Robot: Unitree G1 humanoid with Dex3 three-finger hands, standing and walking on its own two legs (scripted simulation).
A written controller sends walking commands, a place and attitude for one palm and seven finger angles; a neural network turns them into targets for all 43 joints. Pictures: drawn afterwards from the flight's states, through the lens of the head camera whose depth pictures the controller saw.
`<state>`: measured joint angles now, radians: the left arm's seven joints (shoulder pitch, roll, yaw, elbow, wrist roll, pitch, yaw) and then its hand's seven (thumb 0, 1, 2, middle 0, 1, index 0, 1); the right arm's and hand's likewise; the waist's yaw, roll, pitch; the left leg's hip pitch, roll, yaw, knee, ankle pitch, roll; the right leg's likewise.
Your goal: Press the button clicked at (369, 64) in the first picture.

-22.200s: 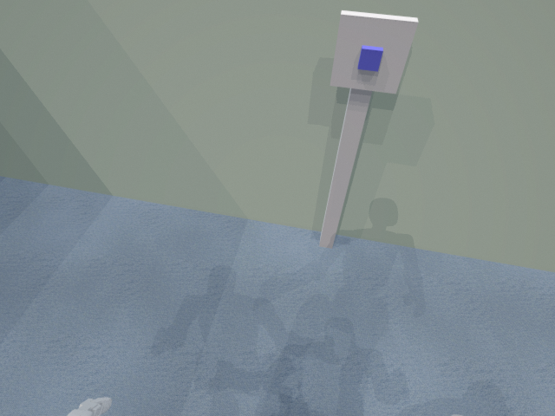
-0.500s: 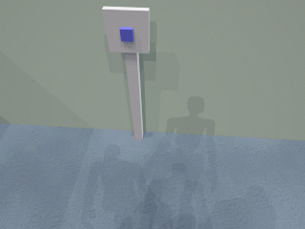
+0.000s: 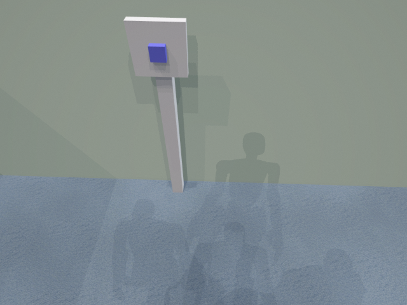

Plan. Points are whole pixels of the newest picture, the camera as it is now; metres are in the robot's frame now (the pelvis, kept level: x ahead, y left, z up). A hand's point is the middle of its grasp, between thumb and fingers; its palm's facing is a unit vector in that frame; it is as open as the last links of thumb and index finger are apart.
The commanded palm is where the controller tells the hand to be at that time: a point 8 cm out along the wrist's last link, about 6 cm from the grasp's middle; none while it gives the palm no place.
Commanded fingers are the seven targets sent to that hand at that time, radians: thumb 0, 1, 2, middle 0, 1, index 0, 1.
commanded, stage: stand and wait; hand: left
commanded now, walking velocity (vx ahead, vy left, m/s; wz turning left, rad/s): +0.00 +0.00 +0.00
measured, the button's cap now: (158, 52) +0.80 +0.18 +0.10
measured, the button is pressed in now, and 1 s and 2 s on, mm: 0 0 0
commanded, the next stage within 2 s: none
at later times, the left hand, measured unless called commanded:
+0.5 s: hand out of the picture +0.02 +0.18 -0.17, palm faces +0.01 -0.97 -0.24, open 7.3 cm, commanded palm none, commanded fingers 0.00 0.90 0.90 -0.20 -0.30 -0.20 -0.30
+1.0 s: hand out of the picture +0.06 +0.18 -0.17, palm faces +0.01 -0.97 -0.26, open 7.3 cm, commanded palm none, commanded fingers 0.00 0.90 0.90 -0.20 -0.30 -0.20 -0.30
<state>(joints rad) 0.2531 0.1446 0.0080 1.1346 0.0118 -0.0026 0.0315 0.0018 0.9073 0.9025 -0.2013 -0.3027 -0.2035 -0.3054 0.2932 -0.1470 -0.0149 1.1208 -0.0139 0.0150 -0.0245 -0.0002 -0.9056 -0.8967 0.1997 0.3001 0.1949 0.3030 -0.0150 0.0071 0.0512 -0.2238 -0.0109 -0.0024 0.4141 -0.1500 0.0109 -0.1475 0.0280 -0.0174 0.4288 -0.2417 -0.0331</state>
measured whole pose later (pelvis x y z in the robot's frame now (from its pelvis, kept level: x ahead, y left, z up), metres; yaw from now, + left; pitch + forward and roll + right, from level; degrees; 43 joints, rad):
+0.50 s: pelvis +0.02 -0.01 +0.00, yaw +0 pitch -2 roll +0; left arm 0.24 0.18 0.01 1.15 0.01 -0.01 0.03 0.00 0.91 0.90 -0.20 -0.30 -0.20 -0.30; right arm 0.23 -0.17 -0.02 1.12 -0.01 0.01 -0.03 0.00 -0.91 -0.90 0.20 0.30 0.20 0.30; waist -0.01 0.01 0.07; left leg -0.19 0.00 0.00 0.39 -0.17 0.00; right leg -0.11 0.04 -0.01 0.39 -0.25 -0.04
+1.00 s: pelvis +0.03 -0.02 +0.00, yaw -1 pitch -2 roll +0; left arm 0.20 0.21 0.02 1.14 0.01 -0.01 0.03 0.00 0.91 0.90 -0.20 -0.30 -0.20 -0.30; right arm 0.20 -0.21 -0.02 1.13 -0.01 0.01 -0.03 0.00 -0.90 -0.90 0.20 0.30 0.20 0.30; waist -0.01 0.01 0.07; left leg -0.16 0.01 0.00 0.36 -0.17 -0.01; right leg -0.08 0.05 -0.01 0.36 -0.24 -0.06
